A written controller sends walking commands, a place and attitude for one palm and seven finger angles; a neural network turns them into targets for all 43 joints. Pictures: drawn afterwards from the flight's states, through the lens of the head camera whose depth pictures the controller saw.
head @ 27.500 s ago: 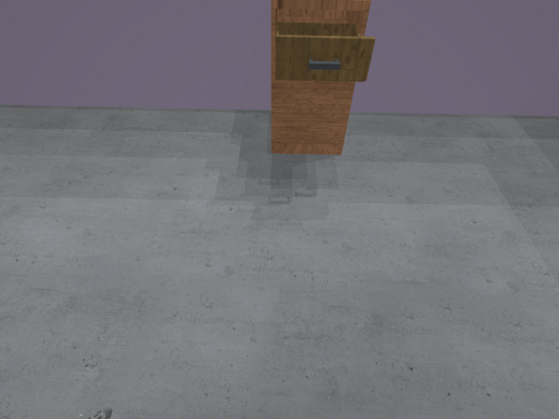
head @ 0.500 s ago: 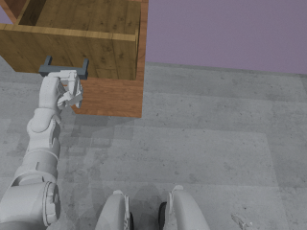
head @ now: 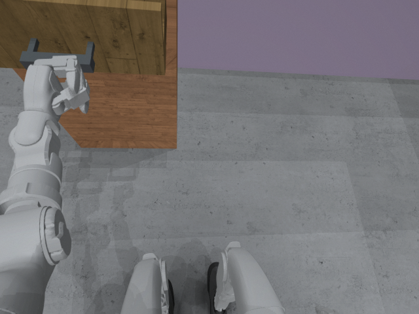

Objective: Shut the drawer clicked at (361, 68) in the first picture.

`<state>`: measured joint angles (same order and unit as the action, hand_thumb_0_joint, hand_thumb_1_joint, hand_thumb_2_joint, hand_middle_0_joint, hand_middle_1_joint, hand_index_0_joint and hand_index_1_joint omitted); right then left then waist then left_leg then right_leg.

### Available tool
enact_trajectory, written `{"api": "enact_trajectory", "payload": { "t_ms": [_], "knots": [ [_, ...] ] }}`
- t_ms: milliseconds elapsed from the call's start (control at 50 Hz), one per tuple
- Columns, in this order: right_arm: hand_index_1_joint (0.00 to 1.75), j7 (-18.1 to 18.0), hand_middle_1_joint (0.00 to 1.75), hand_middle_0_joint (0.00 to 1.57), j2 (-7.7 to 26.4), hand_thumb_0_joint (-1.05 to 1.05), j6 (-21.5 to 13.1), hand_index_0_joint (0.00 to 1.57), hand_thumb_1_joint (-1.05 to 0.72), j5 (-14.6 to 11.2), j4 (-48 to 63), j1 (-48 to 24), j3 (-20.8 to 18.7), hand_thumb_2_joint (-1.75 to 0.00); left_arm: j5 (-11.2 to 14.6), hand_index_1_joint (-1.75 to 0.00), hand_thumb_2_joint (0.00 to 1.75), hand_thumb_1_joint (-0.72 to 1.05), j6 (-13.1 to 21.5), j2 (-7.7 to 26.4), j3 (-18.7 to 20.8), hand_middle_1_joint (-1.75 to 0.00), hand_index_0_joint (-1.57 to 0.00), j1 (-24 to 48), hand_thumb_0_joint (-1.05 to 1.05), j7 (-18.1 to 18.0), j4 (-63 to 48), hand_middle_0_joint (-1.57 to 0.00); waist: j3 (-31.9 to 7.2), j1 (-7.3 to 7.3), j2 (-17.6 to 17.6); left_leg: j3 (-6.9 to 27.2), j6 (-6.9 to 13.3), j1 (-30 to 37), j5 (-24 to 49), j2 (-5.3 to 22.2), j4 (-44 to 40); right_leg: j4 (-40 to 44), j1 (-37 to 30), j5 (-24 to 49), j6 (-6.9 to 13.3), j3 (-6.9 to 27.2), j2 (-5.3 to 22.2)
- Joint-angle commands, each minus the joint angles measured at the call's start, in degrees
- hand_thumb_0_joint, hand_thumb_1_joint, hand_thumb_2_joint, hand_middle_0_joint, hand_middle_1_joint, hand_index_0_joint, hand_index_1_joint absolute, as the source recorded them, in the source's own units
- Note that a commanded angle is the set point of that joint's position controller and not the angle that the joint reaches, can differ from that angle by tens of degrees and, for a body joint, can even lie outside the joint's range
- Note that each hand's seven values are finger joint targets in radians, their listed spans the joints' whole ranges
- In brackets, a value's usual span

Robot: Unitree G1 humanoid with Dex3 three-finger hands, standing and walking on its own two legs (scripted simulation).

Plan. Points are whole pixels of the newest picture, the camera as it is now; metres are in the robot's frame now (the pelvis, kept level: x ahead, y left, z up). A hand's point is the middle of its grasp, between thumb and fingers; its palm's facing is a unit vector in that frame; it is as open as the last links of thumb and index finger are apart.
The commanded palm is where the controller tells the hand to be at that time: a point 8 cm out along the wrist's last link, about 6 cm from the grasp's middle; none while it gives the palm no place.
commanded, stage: push the drawer shut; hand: left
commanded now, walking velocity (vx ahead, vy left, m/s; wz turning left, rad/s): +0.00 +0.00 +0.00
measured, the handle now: (61, 53) +0.59 +0.23 +0.04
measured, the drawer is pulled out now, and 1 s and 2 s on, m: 0.08 0.00 0.00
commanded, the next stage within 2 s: pull the fist back off the drawer in 1.00 s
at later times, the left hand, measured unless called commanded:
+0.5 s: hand (90, 59) +0.58 +0.18 +0.04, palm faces -0.04 -1.00 -0.03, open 3.4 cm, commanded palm +0.58 +0.20 +0.04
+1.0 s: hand (84, 49) +0.60 +0.19 +0.04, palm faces -0.03 -1.00 -0.05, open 3.3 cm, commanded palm +0.64 +0.18 +0.04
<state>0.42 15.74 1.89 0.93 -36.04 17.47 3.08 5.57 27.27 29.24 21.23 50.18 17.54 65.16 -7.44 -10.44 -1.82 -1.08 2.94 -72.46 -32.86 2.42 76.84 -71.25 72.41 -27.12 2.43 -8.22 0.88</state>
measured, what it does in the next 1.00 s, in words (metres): stands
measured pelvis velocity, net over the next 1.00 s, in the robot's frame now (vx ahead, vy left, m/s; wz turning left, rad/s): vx -0.01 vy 0.00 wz -0.02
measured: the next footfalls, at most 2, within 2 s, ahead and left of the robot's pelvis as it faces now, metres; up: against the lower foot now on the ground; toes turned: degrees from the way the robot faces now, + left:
none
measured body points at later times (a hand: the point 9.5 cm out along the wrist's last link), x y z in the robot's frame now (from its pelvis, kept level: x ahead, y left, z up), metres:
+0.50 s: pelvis +0.00 +0.01 -0.01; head +0.20 +0.04 +0.39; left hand +0.57 +0.24 +0.04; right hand -0.02 -0.26 -0.11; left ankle +0.02 +0.09 -0.61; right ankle +0.05 -0.11 -0.61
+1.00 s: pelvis -0.01 +0.00 -0.02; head +0.21 +0.06 +0.36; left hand +0.59 +0.25 +0.04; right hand -0.05 -0.25 -0.10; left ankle +0.02 +0.09 -0.61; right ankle +0.05 -0.11 -0.61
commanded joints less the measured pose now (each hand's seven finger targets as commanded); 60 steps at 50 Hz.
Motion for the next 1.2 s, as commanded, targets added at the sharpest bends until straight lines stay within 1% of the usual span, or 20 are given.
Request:
{"api": "enact_trajectory", "payload": {
  "t_ms": [0, 60, 140, 160, 260, 300, 400, 460, 500, 580, 620, 660, 720, 780, 820, 880, 960, 1080, 1120, 1180],
  "knots": [
    [0.3, -0.8, 0.3, 0.2, 10.9, 0.0, -0.7, 0.2, -0.9, 0.6, 2.6, 10.3, -3.6, -0.9, 0.3, -1.6, 0.9, 0.9, 3.7, 15.1, 2.6, -1.6, -1.4, 30.7, 0.0, -1.3, -12.5, -1.4, -32.3, -2.84, -9.6, 7.1, -1.0, 21.8, 21.2, -0.9, -8.9, 7.5, -14.9, 10.8, -0.7, 6.6, -2.8],
    [0.3, -0.5, 0.3, 0.2, 11.0, 0.0, -0.5, 0.2, -0.9, 0.8, 2.6, 10.8, -3.6, -0.9, -0.1, -1.6, 0.9, 0.9, 3.4, 15.5, 2.7, -1.6, -1.4, 31.6, 0.0, -1.6, -12.2, -1.4, -33.8, -2.94, -10.6, 7.3, -1.1, 22.1, 21.8, -0.8, -8.5, 7.4, -14.5, 10.9, -0.8, 6.5, -2.8],
    [0.3, -0.5, 0.3, 0.2, 11.2, 0.0, -0.2, 0.2, -0.9, 0.8, 2.4, 11.5, -3.0, -0.9, -1.0, -1.6, 0.9, 0.9, 2.2, 17.3, 2.8, -1.6, -1.4, 34.7, 0.0, -1.9, -8.9, -1.4, -30.3, -4.76, -9.7, 7.1, -0.6, 18.5, 19.4, -0.6, -8.1, 7.8, -13.5, 9.5, -1.0, 6.7, -2.9],
    [0.3, -0.5, 0.3, 0.2, 11.3, 0.0, -0.1, 0.2, -0.9, 1.0, 2.4, 11.8, -2.9, -0.9, -1.2, -1.6, 0.9, 0.9, 2.0, 18.9, 3.9, -1.6, -1.4, 35.6, 0.0, -2.1, -9.1, -1.4, -30.6, -4.5, -9.7, 7.0, -0.5, 17.6, 19.0, -0.6, -7.8, 7.7, -14.3, 9.4, -1.0, 6.9, -2.9],
    [0.3, -0.2, 0.3, 0.2, 11.6, 0.0, 0.2, 0.2, -0.9, 1.5, 2.3, 13.3, -2.8, -0.9, -2.4, -1.6, 0.9, 0.9, 1.4, 20.0, 3.9, -1.6, -1.4, 38.1, 0.0, -2.2, -8.9, -1.4, -34.3, -5.06, -14.0, 8.2, -1.1, 21.9, 23.4, -0.2, -7.2, 6.4, -11.3, 11.2, -0.7, 6.0, -3.0],
    [0.3, -0.2, 0.3, 0.2, 11.8, 0.0, 0.3, 0.2, -0.9, 1.6, 1.9, 14.0, -2.8, -0.9, -2.6, -1.6, 0.9, 0.9, 1.0, 19.8, 3.6, -1.6, -1.4, 39.9, 0.0, -2.4, -8.0, -1.4, -33.5, -6.13, -12.7, 8.7, -1.0, 22.0, 24.1, 0.1, -6.8, 6.3, -10.1, 11.7, -0.8, 5.7, -3.1],
    [0.3, 0.1, 0.3, 0.2, 12.0, 0.0, 0.9, 0.2, -0.9, 2.0, 1.5, 15.6, -2.4, -0.9, -4.0, -1.6, 0.9, 0.9, 0.0, 21.4, 3.6, -1.6, -1.4, 43.4, 0.0, -3.0, -7.9, -1.4, -35.0, -6.68, -16.0, 9.7, -1.4, 24.2, 26.0, 0.3, -6.7, 5.7, -8.0, 11.9, -0.6, 5.1, -3.2],
    [0.3, 0.3, 0.3, 0.2, 12.1, 0.0, 1.3, 0.2, -0.9, 2.2, 1.4, 16.2, -2.3, -0.9, -4.5, -1.6, 0.9, 0.9, -0.8, 21.8, 3.6, -1.6, -1.4, 44.5, 0.0, -3.4, -6.9, -1.4, -34.1, -7.36, -14.6, 9.9, -1.3, 23.1, 25.7, 0.5, -6.4, 6.0, -7.9, 12.0, -0.8, 5.1, -3.3],
    [0.3, 0.5, 0.3, 0.2, 11.9, 0.0, 1.4, 0.2, -0.9, 2.4, 1.2, 16.7, -2.2, -0.9, -5.0, -1.6, 0.9, 0.9, -1.1, 21.0, 2.8, -1.6, -1.4, 46.2, 0.0, -3.6, -6.9, -1.4, -34.6, -7.91, -16.0, 10.3, -1.3, 23.9, 26.5, 0.6, -6.2, 5.6, -6.7, 12.2, -0.8, 4.9, -3.3],
    [0.3, 0.6, 0.3, 0.2, 12.1, 0.0, 1.6, 0.2, -0.9, 2.7, 1.2, 17.9, -1.8, -0.9, -6.2, -1.6, 0.9, 0.9, -1.9, 24.7, 4.6, -1.6, -1.4, 48.1, 0.0, -4.3, -5.6, -1.4, -34.5, -8.36, -16.5, 10.2, -1.1, 22.1, 26.4, 0.6, -5.7, 5.3, -7.1, 12.4, -0.7, 4.9, -3.5],
    [0.3, 0.8, 0.3, 0.2, 12.0, 0.0, 1.8, 0.2, -0.9, 2.8, 1.1, 18.2, -1.8, -0.9, -6.5, -1.6, 0.9, 0.9, -2.0, 23.6, 3.5, -1.6, -1.4, 49.5, 0.0, -4.2, -6.3, -1.4, -35.3, -8.78, -17.9, 10.3, -1.2, 23.5, 27.8, 0.7, -5.3, 5.4, -6.4, 13.2, -0.7, 4.8, -3.4],
    [0.3, 0.6, 0.3, 0.2, 12.1, 0.0, 1.9, 0.2, -0.9, 2.7, 0.6, 18.7, -1.7, -0.9, -6.5, -1.6, 0.9, 0.9, -2.8, 23.6, 3.3, -1.6, -1.4, 51.7, 0.0, -4.4, -4.7, -1.4, -33.4, -10.3, -15.5, 10.4, -0.9, 21.4, 25.6, 0.8, -5.0, 5.6, -5.5, 12.0, -1.0, 4.7, -3.6],
    [0.3, 0.4, 0.3, 0.2, 12.3, 0.0, 1.5, 0.2, -0.9, 2.8, 0.1, 19.4, -1.5, -0.9, -6.9, -1.6, 0.9, 0.9, -2.9, 25.5, 3.4, -1.6, -1.4, 55.8, 0.0, -4.8, -5.9, -1.4, -34.3, -11.01, -18.3, 10.7, -0.9, 22.0, 24.7, 0.7, -4.7, 5.5, -4.3, 11.3, -0.9, 4.7, -3.6],
    [0.3, 0.4, 0.3, 0.2, 12.2, 0.0, 0.9, 0.2, -0.9, 3.0, -0.4, 19.5, -1.4, -0.9, -7.0, -1.6, 0.9, 0.9, -3.2, 22.7, 0.3, -1.6, -1.4, 59.2, 0.0, -4.8, -6.1, -1.4, -33.8, -12.53, -21.2, 11.7, -1.2, 24.2, 24.3, 0.8, -4.8, 5.4, -0.9, 10.6, -0.7, 4.3, -3.5],
    [0.3, 0.3, 0.3, 0.2, 12.5, 0.0, 0.6, 0.2, -0.9, 3.1, -0.7, 19.9, -1.2, -0.9, -7.1, -1.6, 0.9, 0.9, -3.3, 24.6, 1.2, -1.6, -1.4, 60.1, 0.0, -4.9, -6.0, -1.4, -34.7, -12.43, -21.9, 12.0, -1.4, 24.8, 24.3, 0.8, -4.7, 5.3, -0.8, 10.5, -0.6, 4.1, -3.6],
    [0.3, 0.2, 0.3, 0.2, 12.3, 0.0, 0.0, 0.2, -0.9, 3.2, -0.9, 19.7, -0.9, -0.9, -7.6, -1.6, 0.9, 0.9, -3.8, 22.7, -1.4, -1.6, -1.4, 62.7, 0.0, -4.9, -5.6, -1.4, -33.7, -13.57, -24.3, 12.1, -1.3, 24.8, 22.6, 0.8, -4.8, 5.3, 1.2, 9.4, -0.4, 4.1, -3.6],
    [0.3, -0.1, 0.3, 0.2, 12.9, 0.0, -0.9, 0.2, -0.9, 3.2, -1.3, 19.5, -0.5, -0.9, -7.6, -1.6, 0.9, 0.9, -4.7, 23.1, -1.8, -1.6, -1.4, 64.0, 0.0, -5.5, -4.2, -1.4, -32.1, -14.51, -22.8, 12.1, -0.9, 22.1, 17.8, 0.8, -4.9, 5.6, 1.7, 7.2, -0.7, 4.1, -3.6],
    [0.3, -0.7, 0.3, 0.2, 13.1, 0.0, -2.9, 0.2, -0.9, 3.0, -1.7, 19.5, 0.1, -0.9, -8.2, -1.6, 0.9, 0.9, -5.5, 22.8, -3.3, -1.6, -1.4, 65.5, 0.0, -5.5, -3.2, -1.4, -31.6, -15.42, -25.0, 12.1, -0.6, 20.8, 13.9, 1.1, -5.6, 5.6, 2.9, 5.4, -0.7, 4.2, -3.6],
    [0.3, -0.8, 0.3, 0.2, 13.4, 0.0, -3.1, 0.2, -0.9, 3.0, -1.5, 19.5, 0.3, -0.9, -8.2, -1.6, 0.9, 0.9, -6.0, 24.0, -2.6, -1.6, -1.4, 64.6, 0.0, -5.4, -2.1, -1.4, -30.5, -15.12, -23.1, 12.5, -0.6, 19.5, 11.9, 1.1, -6.0, 5.6, 2.6, 4.5, -0.7, 4.0, -3.6],
    [0.3, -0.7, 0.3, 0.2, 13.4, 0.0, -3.4, 0.2, -0.9, 3.1, -1.0, 19.6, 0.4, -0.9, -8.7, -1.6, 0.9, 0.9, -6.3, 24.5, -2.2, -1.6, -1.4, 64.7, 0.0, -5.4, -2.4, -1.4, -30.8, -14.89, -23.8, 12.7, -0.5, 18.7, 11.0, 1.1, -5.9, 5.1, 2.8, 4.1, -0.6, 4.0, -3.5]
  ]
}}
